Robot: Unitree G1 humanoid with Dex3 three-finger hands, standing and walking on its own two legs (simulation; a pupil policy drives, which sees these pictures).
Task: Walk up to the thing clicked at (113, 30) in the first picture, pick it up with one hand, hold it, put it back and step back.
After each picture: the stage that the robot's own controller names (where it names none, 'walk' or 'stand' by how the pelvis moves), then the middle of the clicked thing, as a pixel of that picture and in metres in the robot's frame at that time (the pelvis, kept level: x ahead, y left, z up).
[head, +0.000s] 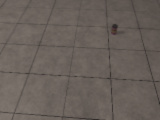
stand; (114, 29) +1.60 -0.35 -0.72
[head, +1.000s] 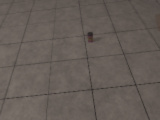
walk; (90, 37) +1.52 +0.07 -0.69
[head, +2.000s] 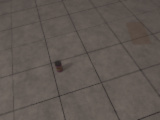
walk; (58, 66) +0.99 +0.34 -0.72
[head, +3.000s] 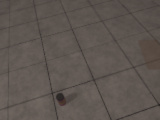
walk; (61, 99) +0.63 +0.30 -0.72
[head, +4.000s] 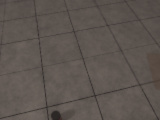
stand; (56, 117) +0.42 +0.24 -0.69
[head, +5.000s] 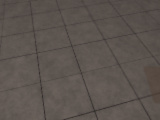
stand; out of the picture +0.36 +0.22 -0.72
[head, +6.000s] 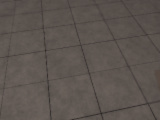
stand; out of the picture +0.35 +0.19 -0.71
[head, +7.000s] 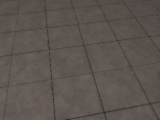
stand; out of the picture +0.37 +0.15 -0.72
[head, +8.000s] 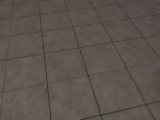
stand; out of the picture +0.35 +0.17 -0.72
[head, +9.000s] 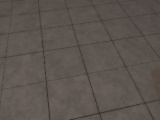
stand; out of the picture +0.35 +0.18 -0.73
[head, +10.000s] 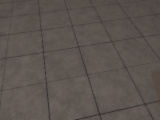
stand; out of the picture +0.35 +0.18 -0.73
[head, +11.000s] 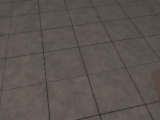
stand; out of the picture +0.35 +0.18 -0.73
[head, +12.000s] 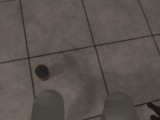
go down; (43, 73) +0.42 +0.20 -0.42
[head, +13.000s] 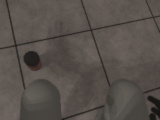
go down; (33, 61) +0.43 +0.22 -0.31
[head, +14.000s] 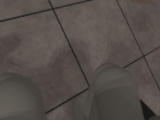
close in; out of the picture +0.42 +0.26 -0.23
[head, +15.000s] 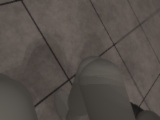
close; out of the picture +0.42 +0.27 -0.22
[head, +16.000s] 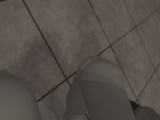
lift; out of the picture +0.40 +0.26 -0.23
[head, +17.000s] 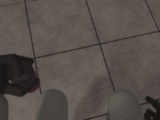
lift; (25, 77) +0.33 +0.20 -0.04
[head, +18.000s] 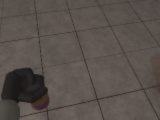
hold; (36, 92) +0.31 +0.17 -0.01
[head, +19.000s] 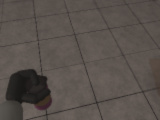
hold; (39, 93) +0.32 +0.17 -0.02
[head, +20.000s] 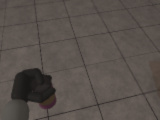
crouch; (44, 92) +0.32 +0.15 -0.01
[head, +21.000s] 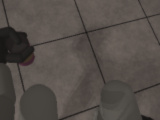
crouch; (21, 50) +0.44 +0.19 -0.10
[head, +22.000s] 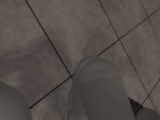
lower; out of the picture +0.43 +0.28 -0.22
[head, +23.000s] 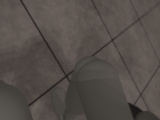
lower; out of the picture +0.43 +0.28 -0.23
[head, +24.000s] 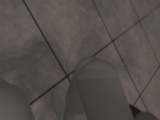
lower; out of the picture +0.43 +0.28 -0.23
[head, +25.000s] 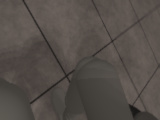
lower; out of the picture +0.43 +0.28 -0.23
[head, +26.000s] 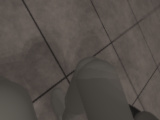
loosen; out of the picture +0.42 +0.25 -0.24
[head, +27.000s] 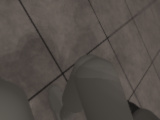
withdraw; out of the picture +0.41 +0.25 -0.23
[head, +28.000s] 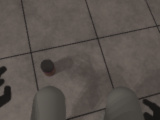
walk; (48, 68) +0.44 +0.18 -0.40
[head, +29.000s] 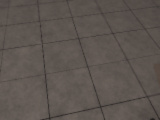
stand; out of the picture +0.36 +0.15 -0.66
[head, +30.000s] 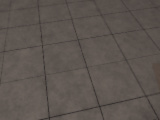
stand; out of the picture +0.38 +0.17 -0.67
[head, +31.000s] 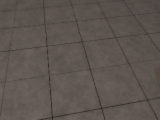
stand; out of the picture +0.38 +0.15 -0.70
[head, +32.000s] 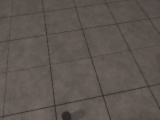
walk; (66, 118) +0.40 +0.14 -0.71
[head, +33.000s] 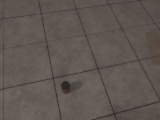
walk; (65, 87) +0.58 +0.11 -0.70
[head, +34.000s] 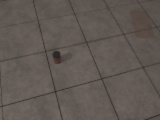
walk; (57, 57) +0.83 +0.23 -0.70
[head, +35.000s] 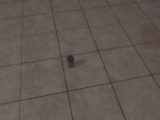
stand; (70, 62) +0.99 +0.17 -0.71
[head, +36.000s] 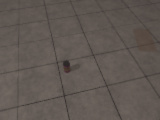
stand; (66, 66) +1.01 +0.19 -0.72
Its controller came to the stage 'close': yes
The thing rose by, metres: 0.70
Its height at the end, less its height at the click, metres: +0.00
